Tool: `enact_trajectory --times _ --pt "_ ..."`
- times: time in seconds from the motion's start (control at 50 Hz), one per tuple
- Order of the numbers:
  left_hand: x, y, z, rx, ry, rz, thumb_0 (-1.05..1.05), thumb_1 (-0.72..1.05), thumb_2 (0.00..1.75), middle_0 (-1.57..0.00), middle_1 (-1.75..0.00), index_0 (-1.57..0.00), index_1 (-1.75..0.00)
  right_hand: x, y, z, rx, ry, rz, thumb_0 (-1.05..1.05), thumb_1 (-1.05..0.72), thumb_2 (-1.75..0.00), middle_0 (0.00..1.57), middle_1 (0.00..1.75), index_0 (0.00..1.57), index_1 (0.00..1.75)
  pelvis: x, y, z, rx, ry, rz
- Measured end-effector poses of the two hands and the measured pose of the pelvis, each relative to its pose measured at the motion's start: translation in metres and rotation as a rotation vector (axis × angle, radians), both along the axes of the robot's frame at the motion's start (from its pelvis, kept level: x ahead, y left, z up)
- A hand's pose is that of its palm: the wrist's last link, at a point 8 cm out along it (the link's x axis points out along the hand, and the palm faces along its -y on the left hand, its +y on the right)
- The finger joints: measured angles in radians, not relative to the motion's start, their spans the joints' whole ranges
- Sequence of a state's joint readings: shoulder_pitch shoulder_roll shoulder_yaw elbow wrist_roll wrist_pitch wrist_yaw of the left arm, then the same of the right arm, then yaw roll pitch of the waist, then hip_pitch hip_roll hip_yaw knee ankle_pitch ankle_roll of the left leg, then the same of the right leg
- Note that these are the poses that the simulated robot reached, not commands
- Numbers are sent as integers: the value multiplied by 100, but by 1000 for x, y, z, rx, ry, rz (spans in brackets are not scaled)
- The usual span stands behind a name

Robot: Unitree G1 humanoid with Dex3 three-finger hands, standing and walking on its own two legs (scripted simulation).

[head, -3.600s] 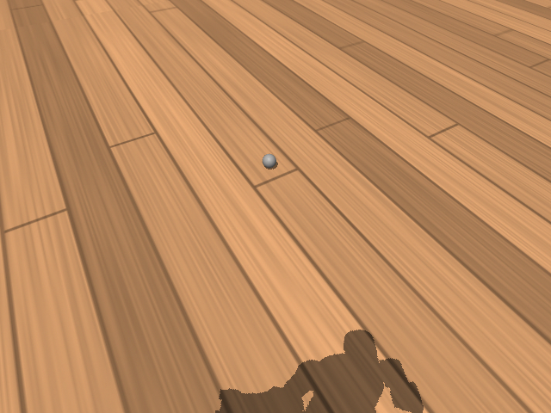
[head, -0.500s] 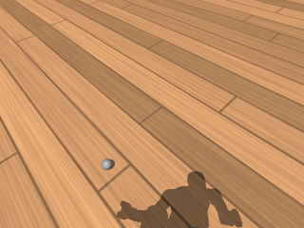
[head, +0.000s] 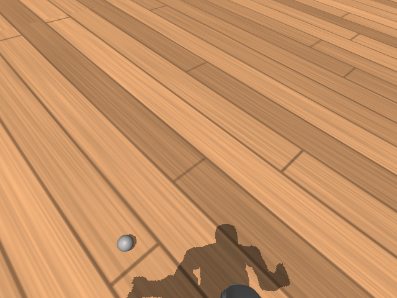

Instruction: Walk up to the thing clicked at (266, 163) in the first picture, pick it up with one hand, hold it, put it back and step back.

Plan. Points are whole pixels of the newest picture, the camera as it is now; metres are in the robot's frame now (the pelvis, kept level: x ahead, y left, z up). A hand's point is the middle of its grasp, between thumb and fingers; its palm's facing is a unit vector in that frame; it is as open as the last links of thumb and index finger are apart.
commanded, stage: walk up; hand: left
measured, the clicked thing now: (125, 243) +0.48 +0.30 -0.73
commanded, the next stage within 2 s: none
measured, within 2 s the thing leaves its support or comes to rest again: neither
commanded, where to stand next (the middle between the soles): +0.12 +0.00 m, yaw +0 degrees
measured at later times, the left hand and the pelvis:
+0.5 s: hand out of the picture +0.16 +0.24 -0.15, palm faces -0.04 -0.94 -0.34, open 7.4 cm; pelvis +0.05 -0.01 +0.00, yaw -1 degrees
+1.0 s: hand out of the picture +0.15 +0.25 -0.14, palm faces +0.01 -0.94 -0.33, open 7.4 cm; pelvis +0.08 -0.01 +0.01, yaw +0 degrees
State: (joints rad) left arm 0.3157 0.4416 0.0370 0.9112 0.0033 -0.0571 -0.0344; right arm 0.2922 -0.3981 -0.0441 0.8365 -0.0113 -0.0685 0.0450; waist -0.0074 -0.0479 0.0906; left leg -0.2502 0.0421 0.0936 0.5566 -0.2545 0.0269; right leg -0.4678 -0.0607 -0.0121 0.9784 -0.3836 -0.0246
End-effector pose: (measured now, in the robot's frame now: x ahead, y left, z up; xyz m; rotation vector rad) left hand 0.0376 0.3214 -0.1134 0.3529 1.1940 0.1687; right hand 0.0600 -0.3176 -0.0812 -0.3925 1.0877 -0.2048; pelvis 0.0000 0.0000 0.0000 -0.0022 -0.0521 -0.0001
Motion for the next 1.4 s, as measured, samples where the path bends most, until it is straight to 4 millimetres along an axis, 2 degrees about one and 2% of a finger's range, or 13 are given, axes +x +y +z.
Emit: enact_trajectory --times 0.08,0.16,0.24,0.32,0.44,0.54,0.62,0.92,1.04,1.18,1.4 --pt "34 -6 3 15 -16 -16 1 90 90 -21 -30 -20 -30 8 -2 -11 7 38 -18 0 -90 -89 20 30 21 30 18 -3 -2 5 -2 -6" --pt "63 -14 -1 51 -49 -15 1 90 90 -21 -30 -20 -30 22 -9 -36 37 64 -40 0 -90 -89 20 30 21 30 33 -13 -15 18 -8 -6" --pt "83 -27 -2 56 -67 -21 0 90 90 -21 -30 -20 -30 41 -6 -56 67 73 -58 0 -90 -89 20 30 20 30 37 -17 -21 6 -13 -15" --pt "100 -34 -2 42 -86 -40 1 90 90 -21 -30 -20 -30 49 3 -61 89 73 -53 0 -90 -89 20 30 20 30 37 -14 -21 11 -1 -12" --pt "117 -39 -1 -8 -89 -25 1 90 90 -21 -30 -20 -30 38 11 -51 87 128 -60 0 -90 -89 20 30 20 30 43 -8 -10 20 8 -17" --pt "121 -36 -1 -33 -69 -6 1 90 90 -21 -30 -20 -30 32 12 -40 68 169 -73 0 -90 -89 20 30 20 30 53 -4 -1 17 9 -15" --pt "121 -32 0 -38 -43 15 1 90 90 -21 -30 -20 -30 38 11 -33 53 177 -81 0 -90 -89 20 30 20 30 59 -3 4 12 5 -14" --pt "110 -28 5 -26 28 77 1 90 90 -21 -30 -20 -30 103 12 -23 59 96 -48 0 -90 -89 20 30 20 30 75 -5 12 7 3 -2" --pt "108 -31 8 -20 38 88 1 90 90 -21 -30 -20 -30 118 15 -24 78 83 -36 0 -90 -89 20 30 20 30 80 -8 13 5 7 3" --pt "113 -35 9 -19 35 88 1 90 90 -21 -30 -20 -30 119 15 -27 89 99 -37 0 -90 -89 20 30 20 30 83 -10 14 5 12 5" --pt "127 -40 11 -22 10 72 1 90 90 -21 -30 -20 -30 103 10 -28 83 131 -66 0 -90 -89 20 30 20 30 86 -12 15 7 11 4"
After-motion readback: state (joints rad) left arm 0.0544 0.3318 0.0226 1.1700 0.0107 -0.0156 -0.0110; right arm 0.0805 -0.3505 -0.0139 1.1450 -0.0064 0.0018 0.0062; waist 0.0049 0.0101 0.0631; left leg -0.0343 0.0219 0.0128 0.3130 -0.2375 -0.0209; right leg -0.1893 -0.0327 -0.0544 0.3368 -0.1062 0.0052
